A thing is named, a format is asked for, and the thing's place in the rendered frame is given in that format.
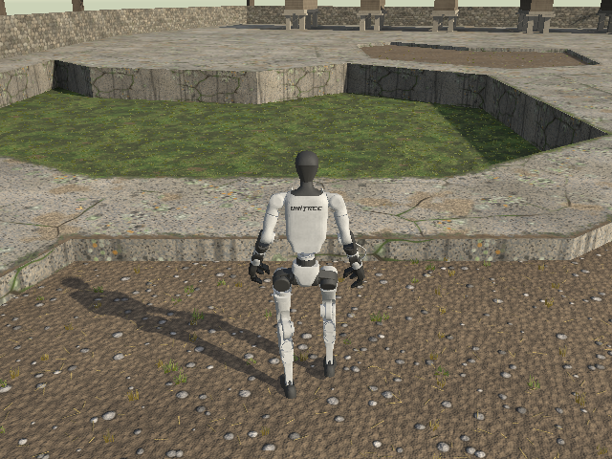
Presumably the right robot hand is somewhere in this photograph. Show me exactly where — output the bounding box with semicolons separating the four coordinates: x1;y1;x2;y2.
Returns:
343;266;365;288

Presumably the humanoid robot head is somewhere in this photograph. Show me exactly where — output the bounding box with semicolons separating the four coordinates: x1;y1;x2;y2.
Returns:
291;150;323;196

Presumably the right robot forearm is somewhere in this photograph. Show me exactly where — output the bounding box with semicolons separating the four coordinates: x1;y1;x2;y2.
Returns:
343;230;362;270

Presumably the left robot forearm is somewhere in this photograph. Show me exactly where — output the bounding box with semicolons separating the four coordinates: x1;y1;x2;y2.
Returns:
251;230;270;266

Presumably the robot left shin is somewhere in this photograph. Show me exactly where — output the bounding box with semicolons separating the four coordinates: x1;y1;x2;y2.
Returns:
277;322;294;385

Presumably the left robot upper arm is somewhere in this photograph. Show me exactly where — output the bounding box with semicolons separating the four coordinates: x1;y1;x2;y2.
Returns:
260;192;287;245

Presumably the right robot upper arm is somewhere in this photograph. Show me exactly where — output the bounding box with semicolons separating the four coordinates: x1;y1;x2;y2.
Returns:
326;192;353;245

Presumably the left robot hand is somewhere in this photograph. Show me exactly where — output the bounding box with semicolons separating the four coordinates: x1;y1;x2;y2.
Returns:
249;263;270;284

